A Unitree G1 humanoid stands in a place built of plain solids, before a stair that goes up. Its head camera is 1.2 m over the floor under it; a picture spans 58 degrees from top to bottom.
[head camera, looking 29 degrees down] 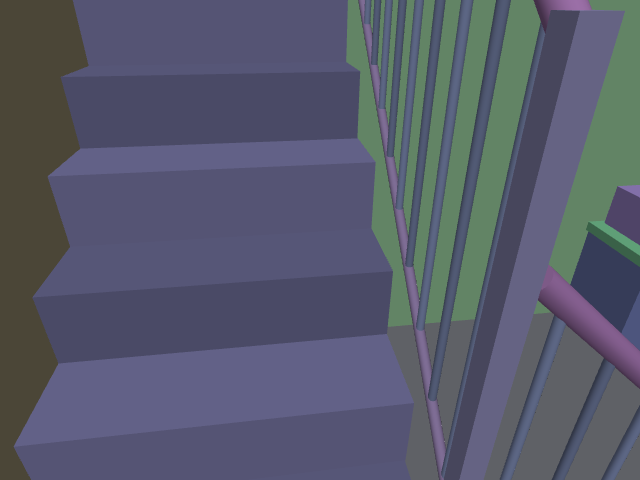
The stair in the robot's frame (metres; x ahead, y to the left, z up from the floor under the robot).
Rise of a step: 0.20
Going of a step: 0.23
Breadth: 0.84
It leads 7 degrees to the left of straight ahead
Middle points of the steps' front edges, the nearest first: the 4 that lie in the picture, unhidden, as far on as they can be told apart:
0.62 0.20 0.41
0.85 0.23 0.61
1.08 0.26 0.81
1.31 0.29 1.02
